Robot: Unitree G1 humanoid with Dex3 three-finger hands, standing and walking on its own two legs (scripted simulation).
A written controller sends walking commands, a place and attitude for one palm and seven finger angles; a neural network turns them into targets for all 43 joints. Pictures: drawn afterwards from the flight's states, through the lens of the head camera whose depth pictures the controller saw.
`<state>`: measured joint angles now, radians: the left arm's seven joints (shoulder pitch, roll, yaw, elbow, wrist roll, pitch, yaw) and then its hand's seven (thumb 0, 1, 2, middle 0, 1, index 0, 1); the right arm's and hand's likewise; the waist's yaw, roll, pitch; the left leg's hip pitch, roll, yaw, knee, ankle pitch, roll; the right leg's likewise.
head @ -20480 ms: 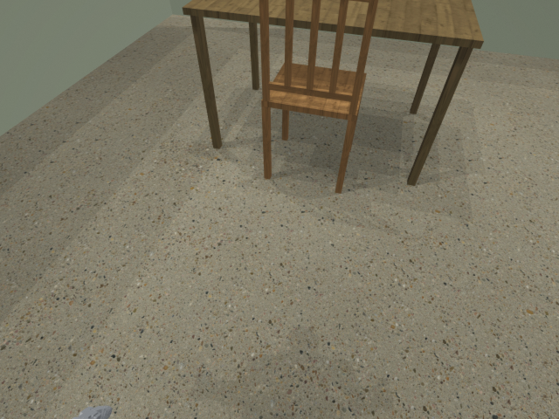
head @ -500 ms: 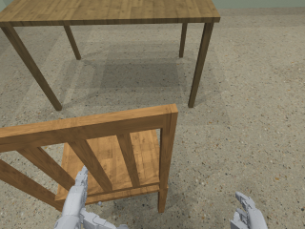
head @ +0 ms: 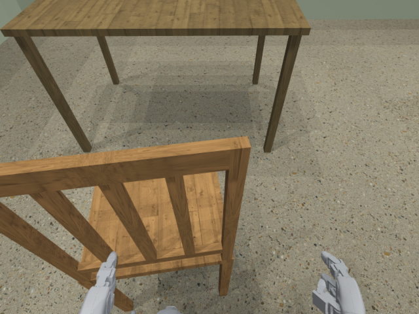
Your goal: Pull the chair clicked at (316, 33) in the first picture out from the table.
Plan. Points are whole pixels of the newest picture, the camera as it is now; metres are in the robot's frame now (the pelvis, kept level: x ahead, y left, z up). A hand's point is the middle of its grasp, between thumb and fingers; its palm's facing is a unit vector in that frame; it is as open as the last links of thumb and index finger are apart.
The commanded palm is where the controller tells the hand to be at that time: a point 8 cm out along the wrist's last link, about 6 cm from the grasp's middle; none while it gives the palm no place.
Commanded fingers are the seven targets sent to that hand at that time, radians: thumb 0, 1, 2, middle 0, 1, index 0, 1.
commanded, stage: draw the hand back to the body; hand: left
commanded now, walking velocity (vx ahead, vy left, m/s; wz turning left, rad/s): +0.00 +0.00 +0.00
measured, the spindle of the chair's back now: (135, 227) +0.29 +0.16 +0.01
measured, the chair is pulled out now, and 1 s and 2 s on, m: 0.65 0.65 0.65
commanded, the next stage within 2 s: step back with the hand held close in 1.62 s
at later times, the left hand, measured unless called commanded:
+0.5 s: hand (93, 298) +0.15 +0.17 +0.07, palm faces +0.04 -0.99 -0.10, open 17.4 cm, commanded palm +0.12 +0.24 +0.10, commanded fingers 0.00 -0.41 0.27 -0.02 -0.03 -0.02 -0.03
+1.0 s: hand (34, 276) +0.17 +0.23 +0.13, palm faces +0.26 -0.84 -0.47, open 11.5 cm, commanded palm +0.14 +0.28 +0.20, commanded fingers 0.00 0.50 0.71 -0.14 -0.22 -0.14 -0.22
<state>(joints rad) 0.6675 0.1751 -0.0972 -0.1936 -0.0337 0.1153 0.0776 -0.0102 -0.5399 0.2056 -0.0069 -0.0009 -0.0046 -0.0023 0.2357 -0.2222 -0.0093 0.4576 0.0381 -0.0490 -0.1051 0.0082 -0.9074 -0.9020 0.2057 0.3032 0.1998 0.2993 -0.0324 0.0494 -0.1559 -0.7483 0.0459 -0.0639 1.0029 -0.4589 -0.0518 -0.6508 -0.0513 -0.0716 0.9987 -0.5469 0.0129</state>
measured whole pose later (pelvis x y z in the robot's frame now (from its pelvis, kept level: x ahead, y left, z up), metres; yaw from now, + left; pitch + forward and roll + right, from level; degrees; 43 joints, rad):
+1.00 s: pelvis +0.01 +0.00 +0.05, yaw +0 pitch -2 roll +0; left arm 0.68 0.38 0.14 -0.43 -0.06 0.06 0.15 0.00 0.16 0.54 -0.11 -0.15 -0.35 -0.28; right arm 0.19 -0.22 0.03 0.58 0.04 -0.14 -0.14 0.01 -0.91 -0.90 0.20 0.30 0.20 0.30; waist 0.06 0.07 0.01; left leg -0.28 0.05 -0.04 0.63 -0.33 -0.05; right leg -0.19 -0.04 -0.07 0.61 -0.40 0.01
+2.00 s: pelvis -0.02 +0.00 +0.06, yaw +0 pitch -2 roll -1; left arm 0.62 0.48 0.30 -0.48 -0.07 0.07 0.11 0.01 0.89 0.90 -0.21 -0.30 -0.40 -0.38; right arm 0.12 -0.24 0.00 0.56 0.05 -0.08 -0.09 0.01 -0.91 -0.90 0.20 0.30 0.20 0.30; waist 0.04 0.06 0.17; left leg -0.28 0.07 -0.05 0.54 -0.23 -0.06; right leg -0.19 -0.02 -0.08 0.51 -0.29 0.01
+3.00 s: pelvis -0.21 +0.01 +0.05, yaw -2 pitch -1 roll -2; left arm 0.58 0.46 0.42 -0.57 -0.06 -0.17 0.13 0.02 0.89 0.90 -0.21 -0.30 -0.21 -0.30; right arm 0.10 -0.21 -0.02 0.58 0.01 -0.10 -0.05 0.01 -0.91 -0.90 0.21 0.30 0.20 0.30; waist -0.01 0.05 0.10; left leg -0.46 0.06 -0.05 0.55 -0.11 -0.02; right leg -0.31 0.03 -0.06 0.58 -0.25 0.00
